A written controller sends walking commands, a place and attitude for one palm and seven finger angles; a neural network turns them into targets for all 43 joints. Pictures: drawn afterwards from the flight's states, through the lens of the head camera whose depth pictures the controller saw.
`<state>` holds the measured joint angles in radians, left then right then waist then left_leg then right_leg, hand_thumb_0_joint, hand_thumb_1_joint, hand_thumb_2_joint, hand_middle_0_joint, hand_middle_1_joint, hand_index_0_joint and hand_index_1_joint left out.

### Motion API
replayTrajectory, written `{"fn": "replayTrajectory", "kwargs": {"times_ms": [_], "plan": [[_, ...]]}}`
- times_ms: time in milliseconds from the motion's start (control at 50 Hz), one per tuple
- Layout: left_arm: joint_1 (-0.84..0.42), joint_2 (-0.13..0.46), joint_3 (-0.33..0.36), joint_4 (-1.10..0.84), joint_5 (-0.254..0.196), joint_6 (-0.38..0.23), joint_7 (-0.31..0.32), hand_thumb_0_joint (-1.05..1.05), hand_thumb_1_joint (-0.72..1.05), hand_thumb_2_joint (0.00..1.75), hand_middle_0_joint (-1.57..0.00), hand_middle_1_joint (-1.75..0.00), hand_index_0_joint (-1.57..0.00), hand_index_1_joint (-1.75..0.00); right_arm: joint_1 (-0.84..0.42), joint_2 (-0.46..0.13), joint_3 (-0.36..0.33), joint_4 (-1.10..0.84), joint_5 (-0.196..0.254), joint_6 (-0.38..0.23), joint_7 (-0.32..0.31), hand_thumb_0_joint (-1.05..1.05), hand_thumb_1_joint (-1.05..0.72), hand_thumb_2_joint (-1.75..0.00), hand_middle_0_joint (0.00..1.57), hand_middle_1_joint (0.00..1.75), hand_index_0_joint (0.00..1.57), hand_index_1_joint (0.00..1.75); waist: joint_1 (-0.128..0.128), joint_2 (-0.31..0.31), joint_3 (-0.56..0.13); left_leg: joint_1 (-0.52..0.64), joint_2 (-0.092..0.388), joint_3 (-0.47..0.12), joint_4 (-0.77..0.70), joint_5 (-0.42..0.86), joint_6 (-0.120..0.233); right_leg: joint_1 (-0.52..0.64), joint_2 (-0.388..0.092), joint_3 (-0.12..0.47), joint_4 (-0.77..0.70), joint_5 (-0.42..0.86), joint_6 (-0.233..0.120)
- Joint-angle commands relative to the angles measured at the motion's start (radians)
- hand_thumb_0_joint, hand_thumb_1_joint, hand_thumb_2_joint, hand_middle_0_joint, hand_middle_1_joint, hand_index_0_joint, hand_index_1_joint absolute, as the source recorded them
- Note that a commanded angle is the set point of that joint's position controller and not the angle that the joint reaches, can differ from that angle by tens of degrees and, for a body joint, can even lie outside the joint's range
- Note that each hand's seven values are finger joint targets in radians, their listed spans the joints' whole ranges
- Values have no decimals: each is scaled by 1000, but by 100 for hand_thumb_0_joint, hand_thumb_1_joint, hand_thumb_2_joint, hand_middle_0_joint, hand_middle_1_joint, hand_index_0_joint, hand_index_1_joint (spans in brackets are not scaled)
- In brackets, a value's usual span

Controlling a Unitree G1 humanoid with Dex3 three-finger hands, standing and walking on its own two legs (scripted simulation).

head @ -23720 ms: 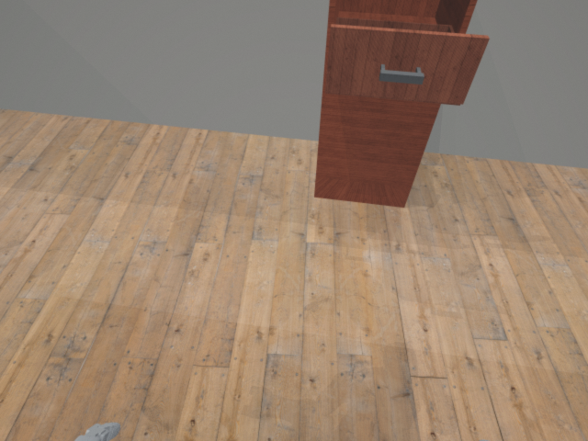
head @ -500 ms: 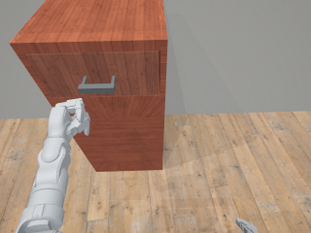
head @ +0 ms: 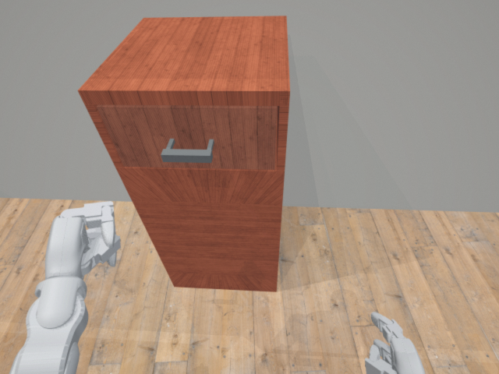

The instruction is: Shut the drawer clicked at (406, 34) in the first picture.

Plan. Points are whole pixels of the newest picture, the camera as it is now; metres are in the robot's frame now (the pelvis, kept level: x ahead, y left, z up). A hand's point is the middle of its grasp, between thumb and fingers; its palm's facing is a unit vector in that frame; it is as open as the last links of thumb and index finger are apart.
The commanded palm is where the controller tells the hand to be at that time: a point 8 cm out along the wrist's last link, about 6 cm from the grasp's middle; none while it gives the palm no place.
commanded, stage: draw the hand back to the body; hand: left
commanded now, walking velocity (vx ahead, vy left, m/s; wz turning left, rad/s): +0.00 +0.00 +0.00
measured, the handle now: (189, 149) +0.56 +0.20 +0.04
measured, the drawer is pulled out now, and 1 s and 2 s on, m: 0.00 0.00 0.00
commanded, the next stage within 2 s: step back with the hand held close in 0.56 s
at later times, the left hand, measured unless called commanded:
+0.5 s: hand (44, 277) +0.18 +0.26 +0.16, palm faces +0.42 -0.81 -0.42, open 3.2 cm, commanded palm +0.14 +0.29 +0.18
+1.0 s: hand (55, 282) +0.19 +0.25 +0.14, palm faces +0.25 -0.82 -0.51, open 3.2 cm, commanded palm +0.12 +0.30 +0.18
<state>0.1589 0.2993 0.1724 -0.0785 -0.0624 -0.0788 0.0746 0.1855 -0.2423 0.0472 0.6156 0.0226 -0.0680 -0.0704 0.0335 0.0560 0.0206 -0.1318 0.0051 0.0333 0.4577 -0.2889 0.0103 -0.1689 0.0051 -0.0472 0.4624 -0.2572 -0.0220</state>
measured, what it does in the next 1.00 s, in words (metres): stands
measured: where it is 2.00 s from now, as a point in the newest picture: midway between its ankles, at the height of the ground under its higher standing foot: outside the picture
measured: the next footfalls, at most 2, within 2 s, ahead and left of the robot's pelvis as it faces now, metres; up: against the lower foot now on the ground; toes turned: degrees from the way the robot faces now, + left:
none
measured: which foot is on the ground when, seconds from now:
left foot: down 0.00-1.00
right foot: down 0.00-1.00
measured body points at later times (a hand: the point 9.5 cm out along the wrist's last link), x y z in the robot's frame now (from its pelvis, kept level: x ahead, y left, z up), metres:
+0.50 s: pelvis +0.01 +0.01 +0.00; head -0.01 -0.02 +0.45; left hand +0.15 +0.30 +0.19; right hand +0.20 -0.21 -0.08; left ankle -0.02 +0.11 -0.74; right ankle +0.00 -0.10 -0.74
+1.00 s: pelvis -0.02 +0.03 +0.00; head +0.01 +0.01 +0.45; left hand +0.17 +0.30 +0.17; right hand +0.15 -0.23 -0.09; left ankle -0.02 +0.11 -0.74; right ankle +0.00 -0.10 -0.74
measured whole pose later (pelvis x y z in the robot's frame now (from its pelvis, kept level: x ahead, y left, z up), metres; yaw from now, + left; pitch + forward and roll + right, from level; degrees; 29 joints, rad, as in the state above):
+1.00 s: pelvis -0.02 +0.03 +0.00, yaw -2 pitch +1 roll +0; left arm 0.62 0.38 0.33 -0.51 -0.03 -0.17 0.10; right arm 0.18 -0.24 -0.02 0.56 0.00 -0.02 -0.06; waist -0.01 0.03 0.04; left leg -0.21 -0.02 0.08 0.45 -0.25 0.05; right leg -0.25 -0.02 0.00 0.44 -0.20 0.02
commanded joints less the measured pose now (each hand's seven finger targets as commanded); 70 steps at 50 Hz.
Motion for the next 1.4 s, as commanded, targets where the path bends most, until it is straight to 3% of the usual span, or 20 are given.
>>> {"fn": "replayTrajectory", "kwargs": {"times_ms": [0,60,220,360,460,600,660,680,720,760,820,860,920,960,1060,1140,1200,1240,1320,1380], "plan": [[-107,182,103,-332,-2,-76,30,0,90,90,-140,-160,-140,-160,-119,-97,-44,-148,-9,-70,1,0,-90,-90,20,30,20,30,3,10,-149,47,11,-19,-84,247,24,95,-22,40,-91,228,-5],[5,171,114,-338,-3,-71,27,0,90,90,-140,-160,-140,-160,-121,-102,-50,-141,-13,-69,6,0,-90,-90,20,30,20,30,8,-56,-93,32,16,-20,-89,254,25,92,-18,37,-105,229,-2],[181,207,199,-528,-1,-82,34,0,90,90,-140,-160,-140,-160,-119,-91,-60,-157,-20,-75,14,0,-90,-90,20,30,20,30,22,-8,-123,57,19,-16,-78,312,23,120,-25,41,-95,282,-1],[334,210,242,-606,2,-80,47,0,90,90,-140,-160,-140,-160,-115,-82,-64,-161,-17,-94,6,0,-90,-90,20,30,20,30,33,-4,-64,42,25,-27,-75,303,16,89,-16,41,-103,258,-6],[269,164,193,-542,11,-74,45,0,90,90,-140,-160,-140,-160,-107,-94,-66,-146,-17,-90,-1,0,-90,-90,20,30,20,30,11,-31,32,18,27,-34,-89,204,22,22,-17,36,-123,148,-3],[277,201,223,-627,14,-88,60,0,90,90,-140,-160,-140,-160,-105,-87,-62,-154,-23,-110,-4,0,-90,-90,20,30,20,30,31,31,-105,45,23,-41,-85,254,16,101,-25,39,-87,200,-7],[288,206,229,-627,16,-81,62,0,90,90,-140,-160,-140,-160,-108,-87,-60,-150,-23,-115,-2,0,-90,-90,20,30,20,30,34,26,-88,41,25,-45,-81,288,10,100,-19,38,-87,224,-10],[136,352,382,-710,4,-133,65,0,90,90,-140,-160,-140,-160,-104,-111,-67,-181,-20,-92,-2,0,-90,-90,20,30,20,30,-15,-6,18,-56,43,-60,-77,171,35,4,-69,168,-138,277,-13],[292,241,303,-550,13,-139,53,0,90,90,-140,-160,-140,-160,-92,-88,-71,-154,-25,-70,-2,0,-90,-90,20,30,20,30,-22,-95,40,-43,40,-61,-63,149,36,-39,-95,169,-160,272,-15],[325,205,272,-568,18,-146,45,0,90,90,-140,-160,-140,-160,-97,-104,-81,-168,-29,-54,0,0,-90,-90,20,30,20,30,-24,-37,-8,-34,48,-56,-70,226,32,-14,-92,147,-125,336,-10],[414,187,256,-557,21,-147,44,0,90,90,-140,-160,-140,-160,-91,-108,-93,-181,-26,-29,5,0,-90,-90,20,30,20,30,-22,-20,-118,-20,71,-57,-67,363,35,43,-87,112,-56,421,6],[455,208,280,-584,22,-151,49,0,90,90,-140,-160,-140,-160,-102,-109,-100,-196,-27,-15,4,0,-90,-90,20,30,20,30,-14,-6,-174,-32,76,-64,-61,435,34,78,-84,96,-24,464,8],[493,246,317,-648,22,-157,56,0,90,90,-140,-160,-140,-160,-103,-100,-107,-224,-17,3,4,0,-90,-90,20,30,20,30,-14,-52,-225,-58,82,-68,-41,457,33,98,-86,100,9,508,10],[500,287,354,-688,18,-162,64,0,90,90,-140,-160,-140,-160,-113,-101,-108,-235,-17,7,-4,0,-90,-90,20,30,20,30,-6,-24,-240,-100,79,-80,-42,440,33,111,-89,106,29,512,10],[495,274,349,-709,24,-171,69,0,90,90,-140,-160,-140,-160,-103,-105,-110,-242,-18,-2,-17,0,-90,-90,20,30,20,30,-10,51,-173,-211,105,-112,-100,309,54,94,-50,92,85,376,28],[463,235,322,-668,33,-176,69,0,90,90,-140,-160,-140,-160,-81,-114,-112,-234,-18,-18,-15,0,-90,-90,20,30,20,30,-22,47,-94,-378,124,-130,-147,46,79,128,-40,110,121,266,28],[440,226,315,-649,42,-182,71,0,90,90,-140,-160,-140,-160,-74,-117,-114,-230,-14,-28,-16,0,-90,-90,20,30,20,30,-31,-18,-56,-453,109,-133,-141,-155,87,115,-53,147,85,187,23],[420,228,310,-649,47,-188,74,0,90,90,-140,-160,-140,-160,-68,-117,-114,-229,-16,-35,-12,0,-90,-90,20,30,20,30,-37,-80,-28,-448,81,-126,-97,-255,85,36,-78,194,-1,46,12],[404,241,306,-692,48,-205,83,0,90,90,-140,-160,-140,-160,-56,-112,-112,-223,-20,-45,-8,0,-90,-90,20,30,20,30,-45,-123,-41,-330,43,-116,4,-245,67,-128,-120,241,-129,-172,-15],[410,250,315,-721,48,-220,95,0,90,90,-140,-160,-140,-160,-58,-109,-105,-217,-27,-54,-11,0,-90,-90,20,30,20,30,-50,-64,-60,-300,62,-145,-41,-222,68,-152,-96,192,-98,-167,-5]]}}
